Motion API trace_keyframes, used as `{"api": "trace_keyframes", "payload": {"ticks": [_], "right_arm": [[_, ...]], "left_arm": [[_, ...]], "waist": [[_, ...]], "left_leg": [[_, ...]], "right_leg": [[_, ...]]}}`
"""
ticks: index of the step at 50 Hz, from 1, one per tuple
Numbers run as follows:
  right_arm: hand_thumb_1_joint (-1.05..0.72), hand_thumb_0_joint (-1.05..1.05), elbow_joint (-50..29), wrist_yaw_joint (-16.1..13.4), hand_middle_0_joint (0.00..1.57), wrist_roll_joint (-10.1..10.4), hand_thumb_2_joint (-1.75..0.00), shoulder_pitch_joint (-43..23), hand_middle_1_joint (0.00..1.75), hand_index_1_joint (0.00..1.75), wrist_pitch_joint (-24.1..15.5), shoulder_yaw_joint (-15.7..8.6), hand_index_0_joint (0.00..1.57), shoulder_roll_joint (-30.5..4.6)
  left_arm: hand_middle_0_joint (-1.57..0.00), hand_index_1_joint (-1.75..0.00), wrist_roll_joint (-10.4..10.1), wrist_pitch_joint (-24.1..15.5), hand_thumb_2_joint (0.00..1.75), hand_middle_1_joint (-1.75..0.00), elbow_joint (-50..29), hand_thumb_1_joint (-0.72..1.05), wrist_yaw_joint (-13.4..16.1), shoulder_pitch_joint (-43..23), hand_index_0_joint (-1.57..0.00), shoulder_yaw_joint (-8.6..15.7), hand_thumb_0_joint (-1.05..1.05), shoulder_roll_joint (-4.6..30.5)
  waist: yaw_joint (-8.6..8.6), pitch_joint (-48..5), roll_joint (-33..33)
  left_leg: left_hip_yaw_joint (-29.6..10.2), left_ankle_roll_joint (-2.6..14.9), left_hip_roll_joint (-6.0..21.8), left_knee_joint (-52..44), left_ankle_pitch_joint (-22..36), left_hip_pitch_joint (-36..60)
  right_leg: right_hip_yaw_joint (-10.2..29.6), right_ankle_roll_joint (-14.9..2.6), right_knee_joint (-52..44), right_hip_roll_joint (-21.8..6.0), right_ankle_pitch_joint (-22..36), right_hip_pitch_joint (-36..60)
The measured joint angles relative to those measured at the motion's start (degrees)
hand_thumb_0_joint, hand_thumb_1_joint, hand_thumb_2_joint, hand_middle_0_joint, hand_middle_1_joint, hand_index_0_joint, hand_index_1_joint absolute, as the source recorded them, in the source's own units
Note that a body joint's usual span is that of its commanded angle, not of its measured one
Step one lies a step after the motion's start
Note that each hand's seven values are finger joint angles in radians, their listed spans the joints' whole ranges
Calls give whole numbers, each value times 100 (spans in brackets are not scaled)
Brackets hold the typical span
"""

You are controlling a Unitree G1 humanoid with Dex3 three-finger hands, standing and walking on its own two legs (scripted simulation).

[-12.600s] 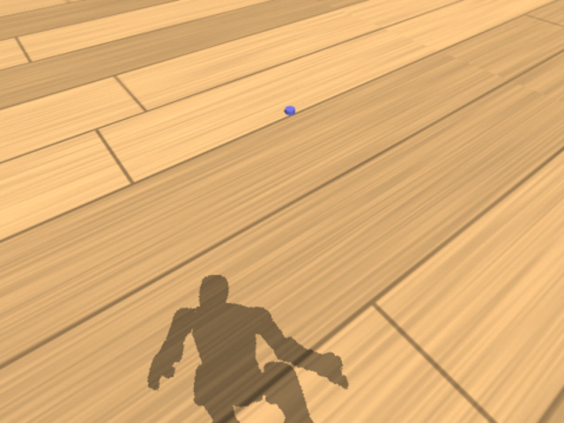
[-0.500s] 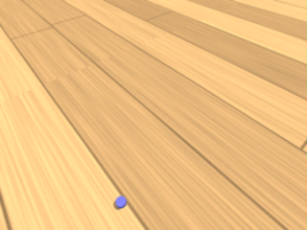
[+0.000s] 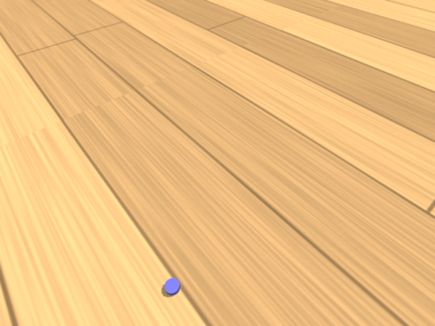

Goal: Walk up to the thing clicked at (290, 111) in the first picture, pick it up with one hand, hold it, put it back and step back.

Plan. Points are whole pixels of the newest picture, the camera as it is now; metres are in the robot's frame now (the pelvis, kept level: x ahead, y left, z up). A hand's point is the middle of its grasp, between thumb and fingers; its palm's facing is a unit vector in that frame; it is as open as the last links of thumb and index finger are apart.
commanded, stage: stand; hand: left
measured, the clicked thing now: (172, 286) +0.45 +0.23 -0.77
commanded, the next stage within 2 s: walk up in 0.38 s
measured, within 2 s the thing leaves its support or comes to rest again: neither
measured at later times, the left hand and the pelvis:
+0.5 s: hand out of the picture +0.07 +0.26 -0.16, palm faces +0.01 -0.93 -0.37, open 7.3 cm; pelvis -0.02 +0.00 -0.01, yaw +0 degrees
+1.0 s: hand out of the picture +0.00 +0.32 -0.18, palm faces -0.08 -0.93 -0.36, open 7.3 cm; pelvis -0.12 +0.06 -0.01, yaw -2 degrees
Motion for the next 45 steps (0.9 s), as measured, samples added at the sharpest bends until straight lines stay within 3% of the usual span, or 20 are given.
{"api": "trace_keyframes", "payload": {"ticks": [19,27,31,33,35,37,38,39,41,43,45], "right_arm": [[-90,0,19,12,20,-3,-90,20,30,30,15,-1,20,4],[-90,0,-388,-15,21,112,-90,-260,30,30,221,-200,20,-143],[-90,0,-675,-23,20,65,-90,-302,30,30,351,-315,20,-244],[-91,0,-821,-11,20,72,-90,-246,30,30,356,-354,20,-272],[-91,0,-918,-10,20,51,-90,-150,30,30,324,-376,20,-294],[-91,0,-961,-15,20,-20,-90,-13,30,30,261,-404,20,-336],[-91,0,-937,-36,20,-84,-90,12,30,30,236,-437,20,-295],[-91,0,-910,-31,20,-123,-90,28,30,30,237,-436,20,-233],[-91,0,-899,5,20,-138,-90,108,30,30,252,-398,20,-125],[-90,0,-888,-20,21,-155,-90,203,30,30,250,-349,20,-4],[-90,0,-930,-65,21,-146,-90,266,30,30,242,-320,20,58]], "left_arm": [[-20,-30,1,-2,90,-30,6,91,-1,21,-20,-1,0,-3],[-20,-30,-83,220,90,-30,-540,91,27,-289,-21,273,0,119],[-20,-30,37,310,90,-30,-867,91,58,-413,-20,303,0,179],[-20,-30,97,339,90,-30,-1010,91,74,-462,-20,301,0,213],[-20,-30,128,372,90,-30,-1149,90,85,-523,-20,293,0,242],[-20,-30,97,429,90,-30,-1299,90,72,-579,-20,273,0,262],[-20,-30,67,461,90,-30,-1357,90,68,-644,-20,281,0,295],[-20,-30,51,492,90,-30,-1397,91,82,-685,-20,308,0,318],[-20,-30,71,552,90,-30,-1393,91,121,-669,-20,348,0,314],[-20,-30,50,586,90,-30,-1368,91,137,-583,-20,362,0,333],[-20,-30,29,583,90,-30,-1391,91,123,-459,-20,379,0,334]], "waist": [[-8,15,-8],[20,551,2],[51,735,-123],[29,767,-192],[-19,774,-246],[-89,755,-252],[-78,833,-365],[-34,923,-465],[-91,969,-442],[-119,911,-444],[-91,879,-426]], "left_leg": [[-2,-6,11,8,6,-37],[-44,111,10,1362,-277,-960],[-250,282,-280,3068,-1601,-1591],[-311,290,-318,3433,-1838,-1669],[-303,253,-253,3130,-1718,-1529],[-268,199,-141,2185,-1036,-1195],[-206,151,-217,2104,-969,-1160],[-127,157,-268,2173,-997,-1168],[-161,193,-197,2197,-973,-1205],[-171,197,-127,1963,-799,-1188],[-132,209,-70,1746,-628,-1186]], "right_leg": [[-2,-5,-18,11,20,-26],[-38,-53,807,8,-171,-679],[60,-30,1228,-150,-230,-1033],[99,18,1405,-227,-237,-1228],[110,112,1597,-298,-255,-1432],[92,223,1934,-357,-354,-1692],[203,160,2173,-421,-421,-1817],[471,94,2514,-332,-898,-1925],[877,46,3517,152,-1867,-2105],[1057,34,4457,517,-2040,-2245],[1054,73,5022,665,-1943,-2264]]}}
